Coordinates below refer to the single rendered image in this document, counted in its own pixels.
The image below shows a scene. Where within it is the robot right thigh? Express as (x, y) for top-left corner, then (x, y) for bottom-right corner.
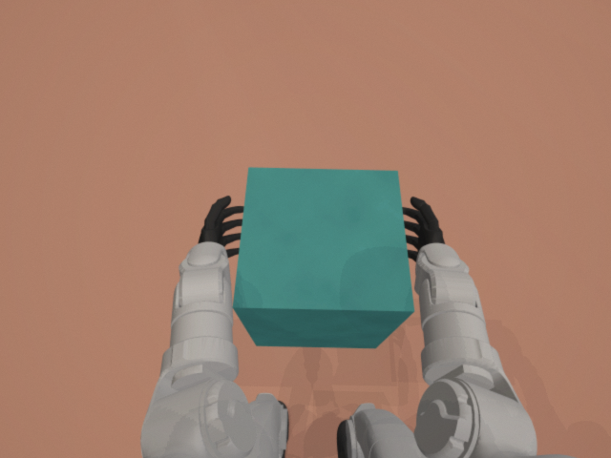
(346, 408), (427, 458)

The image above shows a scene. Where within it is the carton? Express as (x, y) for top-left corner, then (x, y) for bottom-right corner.
(233, 167), (414, 348)

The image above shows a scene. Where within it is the robot right forearm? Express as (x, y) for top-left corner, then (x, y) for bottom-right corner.
(414, 243), (522, 405)

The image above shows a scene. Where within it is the robot left forearm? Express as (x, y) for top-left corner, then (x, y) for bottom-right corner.
(140, 241), (239, 458)

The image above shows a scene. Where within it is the robot right upper arm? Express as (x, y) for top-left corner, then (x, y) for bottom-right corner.
(413, 378), (577, 458)

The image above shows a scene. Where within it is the robot left thigh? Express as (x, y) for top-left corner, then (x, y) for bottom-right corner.
(244, 400), (287, 458)

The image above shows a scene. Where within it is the left robot hand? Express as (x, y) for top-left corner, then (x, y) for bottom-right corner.
(198, 196), (244, 258)

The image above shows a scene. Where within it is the right robot hand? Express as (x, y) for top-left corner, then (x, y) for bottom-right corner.
(402, 197), (445, 262)

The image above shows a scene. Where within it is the robot left upper arm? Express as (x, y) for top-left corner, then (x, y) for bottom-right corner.
(141, 378), (257, 458)

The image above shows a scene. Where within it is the robot thigh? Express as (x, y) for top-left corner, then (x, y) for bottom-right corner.
(244, 400), (287, 458)
(346, 408), (427, 458)

